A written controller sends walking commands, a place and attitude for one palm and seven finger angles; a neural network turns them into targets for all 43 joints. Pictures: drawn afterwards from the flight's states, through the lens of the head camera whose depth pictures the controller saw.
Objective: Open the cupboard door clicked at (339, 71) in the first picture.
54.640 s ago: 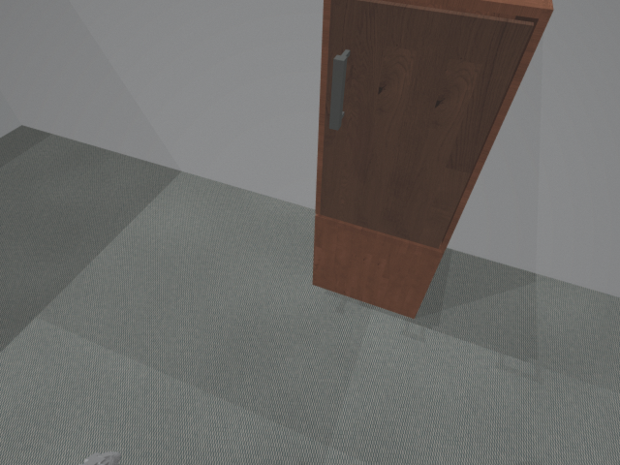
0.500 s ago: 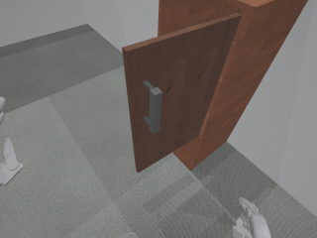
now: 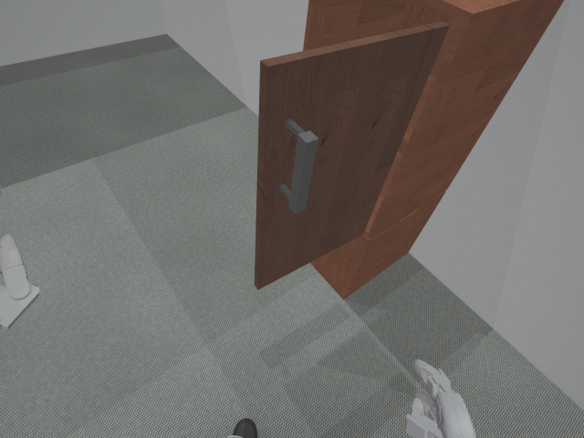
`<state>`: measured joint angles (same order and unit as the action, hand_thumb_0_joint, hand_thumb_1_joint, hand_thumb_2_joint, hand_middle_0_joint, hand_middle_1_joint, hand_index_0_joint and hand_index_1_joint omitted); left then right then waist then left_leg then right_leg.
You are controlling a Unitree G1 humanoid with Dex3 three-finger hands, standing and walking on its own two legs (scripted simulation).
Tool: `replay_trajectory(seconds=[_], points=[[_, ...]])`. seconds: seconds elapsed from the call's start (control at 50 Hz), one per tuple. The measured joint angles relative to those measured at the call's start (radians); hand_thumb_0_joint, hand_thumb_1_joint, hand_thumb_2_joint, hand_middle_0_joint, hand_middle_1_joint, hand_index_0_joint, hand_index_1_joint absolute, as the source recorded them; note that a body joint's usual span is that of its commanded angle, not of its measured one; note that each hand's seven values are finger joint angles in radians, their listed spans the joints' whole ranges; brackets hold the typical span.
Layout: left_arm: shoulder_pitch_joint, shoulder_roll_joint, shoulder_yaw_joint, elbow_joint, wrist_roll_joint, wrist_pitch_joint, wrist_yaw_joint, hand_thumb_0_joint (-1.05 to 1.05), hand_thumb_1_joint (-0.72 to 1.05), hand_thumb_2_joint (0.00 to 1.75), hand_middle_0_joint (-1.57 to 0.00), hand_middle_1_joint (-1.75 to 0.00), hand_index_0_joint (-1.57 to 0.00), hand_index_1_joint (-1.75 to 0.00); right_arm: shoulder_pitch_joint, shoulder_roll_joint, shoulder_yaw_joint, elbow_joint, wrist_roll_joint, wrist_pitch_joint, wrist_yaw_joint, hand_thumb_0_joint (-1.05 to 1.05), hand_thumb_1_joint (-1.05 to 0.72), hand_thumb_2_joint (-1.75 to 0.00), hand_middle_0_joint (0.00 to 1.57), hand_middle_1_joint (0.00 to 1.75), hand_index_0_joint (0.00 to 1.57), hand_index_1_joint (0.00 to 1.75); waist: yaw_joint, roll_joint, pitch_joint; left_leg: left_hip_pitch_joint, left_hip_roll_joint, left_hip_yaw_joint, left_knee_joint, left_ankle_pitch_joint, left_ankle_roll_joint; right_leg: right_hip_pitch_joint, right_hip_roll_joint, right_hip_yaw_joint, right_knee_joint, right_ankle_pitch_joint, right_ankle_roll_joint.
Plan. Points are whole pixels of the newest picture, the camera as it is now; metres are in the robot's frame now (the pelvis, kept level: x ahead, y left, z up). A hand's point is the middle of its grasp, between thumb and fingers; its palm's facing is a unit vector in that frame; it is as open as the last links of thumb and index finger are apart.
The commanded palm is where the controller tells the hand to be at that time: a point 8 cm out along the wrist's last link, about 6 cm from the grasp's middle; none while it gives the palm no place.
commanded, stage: stop stepping back and stand still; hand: left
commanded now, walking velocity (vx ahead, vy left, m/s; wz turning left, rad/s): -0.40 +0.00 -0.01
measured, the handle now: (295, 168) +0.51 +0.05 +0.08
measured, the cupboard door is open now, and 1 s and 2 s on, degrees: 86 86 86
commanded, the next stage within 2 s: let the arm hang, fingers relaxed in 0.84 s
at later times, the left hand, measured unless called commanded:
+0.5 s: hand (6, 402) +0.12 +0.25 +0.16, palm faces +0.43 -0.80 -0.42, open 7.4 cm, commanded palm +0.07 +0.29 +0.18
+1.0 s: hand (53, 401) +0.13 +0.25 +0.10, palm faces +0.30 -0.82 -0.49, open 7.4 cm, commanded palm none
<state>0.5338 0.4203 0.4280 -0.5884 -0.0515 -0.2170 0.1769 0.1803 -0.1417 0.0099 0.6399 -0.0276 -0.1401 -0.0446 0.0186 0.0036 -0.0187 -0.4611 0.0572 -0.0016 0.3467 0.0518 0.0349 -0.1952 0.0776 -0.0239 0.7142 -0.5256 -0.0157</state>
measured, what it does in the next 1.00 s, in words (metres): steps on the spot: right foot, then left foot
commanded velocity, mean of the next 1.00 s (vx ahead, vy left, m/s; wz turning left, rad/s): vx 0.07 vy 0.01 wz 0.00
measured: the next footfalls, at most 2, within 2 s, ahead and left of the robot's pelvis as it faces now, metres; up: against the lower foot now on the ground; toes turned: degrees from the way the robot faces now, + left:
right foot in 0.08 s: -0.10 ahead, -0.11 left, +0.00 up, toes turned -3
left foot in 0.20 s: +0.12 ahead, +0.08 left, +0.00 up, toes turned -3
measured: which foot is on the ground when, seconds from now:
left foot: down 0.00-0.10, up 0.12-0.18, down 0.20-0.34, up 0.36-0.46, down 0.48-1.00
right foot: up 0.00-0.06, down 0.08-1.00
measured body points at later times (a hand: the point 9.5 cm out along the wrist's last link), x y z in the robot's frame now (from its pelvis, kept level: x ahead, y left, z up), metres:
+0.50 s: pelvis -0.07 -0.01 -0.01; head -0.09 +0.00 +0.44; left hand +0.09 +0.29 +0.18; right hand +0.04 -0.28 -0.10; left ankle -0.03 +0.09 -0.74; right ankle -0.15 -0.13 -0.74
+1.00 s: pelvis -0.09 -0.02 +0.00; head -0.08 -0.03 +0.45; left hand +0.11 +0.29 +0.12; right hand +0.06 -0.27 -0.11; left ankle -0.06 +0.10 -0.74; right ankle -0.13 -0.11 -0.73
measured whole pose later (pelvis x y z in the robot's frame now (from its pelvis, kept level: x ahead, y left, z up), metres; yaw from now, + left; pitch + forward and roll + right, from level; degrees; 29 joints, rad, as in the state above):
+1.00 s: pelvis -0.09 -0.02 +0.00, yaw -1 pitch +0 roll +0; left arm 0.37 0.39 0.29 -0.15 0.01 -0.16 0.08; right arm 0.18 -0.26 -0.02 0.74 0.00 -0.12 -0.03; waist 0.02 0.04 0.00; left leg -0.31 -0.01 -0.01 0.54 -0.22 0.01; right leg -0.20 0.02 -0.05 0.55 -0.32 -0.03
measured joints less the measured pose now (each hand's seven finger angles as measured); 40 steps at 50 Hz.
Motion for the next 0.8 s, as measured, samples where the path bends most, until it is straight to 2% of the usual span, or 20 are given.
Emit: replay_trajectory(seconds=[0.04, 0.06, 0.08, 0.1, 0.14, 0.18, 0.22, 0.26, 0.3, 0.34, 0.36, 0.42, 0.46, 0.5, 0.52, 0.56, 0.6, 0.66, 0.72, 0.8], points=[[-0.002, 0.013, -0.004, 0.002, -0.01, -0.003, -0.012, 0.01, 0.89, 0.9, -0.21, -0.3, -0.21, -0.3, -0.019, 0.002, 0.006, -0.011, -0.004, 0.006, 0.003, 0.01, -0.91, -0.9, 0.2, 0.3, 0.2, 0.3, 0.005, -0.008, -0.004, -0.019, -0.003, 0.016, -0.032, 0.039, -0.01, 0.084, -0.011, -0.007, -0.198, 0.06, -0.018], [0.0, 0.031, 0.008, -0.001, -0.015, -0.009, -0.017, 0.01, 0.89, 0.9, -0.21, -0.3, -0.21, -0.3, -0.035, 0.004, 0.011, -0.02, -0.004, 0.012, 0.005, 0.01, -0.91, -0.9, 0.2, 0.3, 0.2, 0.3, 0.015, -0.031, 0.0, -0.041, -0.011, 0.04, -0.015, 0.037, -0.019, 0.112, -0.032, 0.007, -0.287, 0.11, -0.033], [-0.002, 0.039, 0.015, 0.001, -0.016, -0.019, -0.023, 0.01, 0.89, 0.9, -0.21, -0.3, -0.21, -0.3, -0.056, 0.0, 0.015, -0.021, -0.004, 0.018, 0.004, 0.01, -0.9, -0.9, 0.2, 0.3, 0.2, 0.3, 0.024, -0.037, 0.011, -0.073, -0.009, 0.054, 0.033, 0.009, -0.031, 0.113, -0.046, 0.021, -0.322, 0.151, -0.018], [-0.012, 0.034, 0.003, 0.012, -0.015, -0.026, -0.031, 0.01, 0.89, 0.9, -0.21, -0.3, -0.21, -0.3, -0.072, -0.01, 0.014, -0.008, -0.005, 0.025, 0.0, 0.01, -0.9, -0.9, 0.2, 0.3, 0.2, 0.3, 0.023, -0.013, 0.029, -0.092, 0.001, 0.039, 0.092, -0.066, -0.04, 0.109, -0.031, 0.021, -0.308, 0.155, -0.001], [-0.013, 0.038, -0.016, 0.018, -0.011, -0.022, -0.045, 0.01, 0.89, 0.9, -0.21, -0.3, -0.21, -0.3, -0.066, -0.019, 0.012, 0.012, 0.006, 0.036, -0.012, 0.01, -0.91, -0.9, 0.2, 0.3, 0.2, 0.3, 0.012, -0.002, 0.043, -0.096, -0.013, 0.012, 0.203, -0.19, -0.052, 0.112, -0.026, 0.024, -0.269, 0.136, 0.012], [0.022, 0.048, -0.011, 0.007, -0.01, -0.007, -0.054, 0.01, 0.88, 0.9, -0.21, -0.3, -0.21, -0.3, -0.027, -0.027, 0.015, 0.01, 0.017, 0.047, -0.023, 0.01, -0.91, -0.9, 0.2, 0.3, 0.21, 0.3, -0.004, -0.011, 0.023, -0.035, -0.028, 0.014, 0.223, -0.146, -0.048, 0.113, -0.031, 0.031, -0.228, 0.108, 0.015], [0.029, 0.058, -0.004, 0.021, -0.014, 0.008, -0.058, 0.01, 0.88, 0.9, -0.22, -0.3, -0.21, -0.3, 0.006, -0.036, 0.008, 0.006, 0.025, 0.048, -0.038, 0.01, -0.91, -0.9, 0.2, 0.3, 0.2, 0.3, -0.033, -0.02, 0.011, -0.002, -0.048, 0.008, 0.2, -0.111, -0.018, 0.111, -0.043, 0.023, -0.189, 0.083, 0.019], [0.021, 0.059, 0.005, 0.06, -0.016, 0.019, -0.055, 0.01, 0.88, 0.9, -0.22, -0.3, -0.22, -0.3, 0.027, -0.043, 0.003, 0.006, 0.026, 0.044, -0.047, 0.01, -0.91, -0.9, 0.2, 0.3, 0.2, 0.3, -0.046, -0.028, 0.01, 0.016, -0.06, 0.009, 0.167, -0.111, -0.004, 0.111, -0.052, 0.024, -0.187, 0.087, 0.015], [0.019, 0.056, 0.015, 0.092, -0.014, 0.034, -0.049, 0.01, 0.88, 0.9, -0.22, -0.3, -0.22, -0.3, 0.047, -0.05, -0.001, 0.002, 0.021, 0.039, -0.05, 0.01, -0.91, -0.9, 0.2, 0.3, 0.2, 0.3, -0.063, -0.023, 0.006, 0.03, -0.066, -0.005, 0.107, -0.091, -0.015, 0.111, -0.045, 0.021, -0.21, 0.083, -0.001], [0.031, 0.051, 0.021, 0.101, -0.012, 0.042, -0.045, 0.01, 0.88, 0.9, -0.22, -0.3, -0.22, -0.3, 0.067, -0.057, -0.007, -0.005, 0.021, 0.037, -0.045, 0.01, -0.91, -0.9, 0.2, 0.3, 0.2, 0.3, -0.074, -0.014, 0.007, 0.024, -0.068, -0.021, 0.089, -0.135, -0.034, 0.115, -0.04, 0.006, -0.25, 0.11, -0.014], [0.048, 0.048, 0.024, 0.092, -0.012, 0.041, -0.043, 0.01, 0.88, 0.9, -0.22, -0.3, -0.21, -0.3, 0.075, -0.062, -0.01, -0.006, 0.021, 0.038, -0.04, 0.01, -0.91, -0.9, 0.2, 0.3, 0.2, 0.3, -0.069, -0.014, 0.007, 0.007, -0.068, -0.023, 0.126, -0.186, -0.043, 0.112, -0.041, 0.003, -0.264, 0.145, -0.017], [0.103, 0.018, 0.01, 0.058, -0.006, 0.03, -0.037, 0.01, 0.88, 0.9, -0.22, -0.3, -0.21, -0.3, 0.105, -0.083, -0.018, 0.023, 0.02, 0.038, -0.031, 0.01, -0.91, -0.9, 0.2, 0.3, 0.2, 0.3, -0.025, -0.018, -0.017, -0.01, -0.065, -0.023, 0.348, -0.277, -0.052, 0.098, -0.041, 0.029, -0.255, 0.173, -0.013], [0.088, -0.009, -0.015, 0.072, 0.01, 0.016, -0.032, 0.01, 0.88, 0.9, -0.22, -0.3, -0.21, -0.3, 0.13, -0.097, -0.025, 0.044, 0.021, 0.03, -0.037, 0.02, -0.91, -0.9, 0.2, 0.3, 0.2, 0.3, -0.01, -0.014, -0.036, 0.047, -0.051, -0.009, 0.342, -0.296, -0.04, 0.097, -0.042, 0.03, -0.245, 0.157, -0.002], [0.029, -0.03, -0.037, 0.106, 0.022, 0.008, -0.027, 0.01, 0.88, 0.9, -0.22, -0.3, -0.21, -0.3, 0.144, -0.113, -0.035, 0.06, 0.024, 0.015, -0.047, 0.02, -0.91, -0.9, 0.2, 0.3, 0.2, 0.3, -0.013, 0.0, -0.039, 0.117, -0.043, -0.011, 0.25, -0.313, -0.018, 0.088, -0.044, 0.006, -0.21, 0.133, 0.008], [-0.01, -0.037, -0.04, 0.129, 0.025, 0.007, -0.025, 0.01, 0.88, 0.9, -0.22, -0.3, -0.21, -0.3, 0.134, -0.109, -0.038, 0.072, 0.026, 0.013, -0.051, 0.02, -0.91, -0.9, 0.2, 0.3, 0.2, 0.3, -0.012, -0.011, -0.026, 0.122, -0.057, -0.01, 0.244, -0.315, -0.01, 0.084, -0.059, 0.001, -0.189, 0.122, 0.012], [-0.055, -0.044, -0.029, 0.162, 0.025, 0.011, -0.021, 0.01, 0.88, 0.9, -0.22, -0.3, -0.21, -0.3, 0.103, -0.099, -0.033, 0.072, 0.025, 0.011, -0.053, 0.02, -0.91, -0.9, 0.2, 0.3, 0.2, 0.3, -0.01, -0.026, 0.001, 0.129, -0.069, 0.004, 0.235, -0.288, -0.01, 0.067, -0.076, 0.011, -0.153, 0.127, 0.021], [-0.065, -0.033, -0.011, 0.171, 0.021, 0.018, -0.019, 0.01, 0.88, 0.9, -0.21, -0.3, -0.21, -0.3, 0.071, -0.076, -0.023, 0.055, 0.02, -0.003, -0.049, 0.02, -0.91, -0.9, 0.2, 0.3, 0.2, 0.3, -0.021, -0.034, 0.02, 0.135, -0.072, 0.016, 0.211, -0.261, -0.013, 0.033, -0.075, 0.021, -0.099, 0.112, 0.021], [-0.043, -0.008, 0.001, 0.148, 0.022, 0.019, -0.019, 0.01, 0.89, 0.9, -0.21, -0.3, -0.21, -0.3, 0.042, -0.036, -0.004, 0.016, 0.016, -0.022, -0.034, 0.02, -0.91, -0.9, 0.2, 0.3, 0.2, 0.3, -0.034, -0.037, 0.033, 0.139, -0.068, 0.024, 0.168, -0.229, -0.018, 0.011, -0.066, 0.007, -0.119, 0.104, 0.012], [0.002, -0.003, -0.011, 0.117, 0.026, 0.007, -0.03, 0.01, 0.89, 0.9, -0.21, -0.3, -0.21, -0.3, 0.031, -0.021, 0.012, -0.013, 0.012, -0.02, -0.021, 0.02, -0.91, -0.9, 0.2, 0.3, 0.2, 0.3, -0.044, -0.005, 0.036, 0.12, -0.052, 0.009, 0.175, -0.234, -0.03, 0.023, -0.046, -0.014, -0.196, 0.191, -0.021], [0.059, -0.019, -0.032, 0.096, 0.019, -0.004, -0.039, 0.01, 0.88, 0.9, -0.21, -0.3, -0.21, -0.3, 0.039, -0.027, 0.013, 0.002, 0.018, 0.007, -0.012, 0.01, -0.91, -0.9, 0.2, 0.3, 0.2, 0.3, -0.014, 0.014, 0.014, 0.087, -0.05, -0.009, 0.323, -0.33, -0.038, 0.029, -0.03, -0.004, -0.234, 0.207, -0.037]])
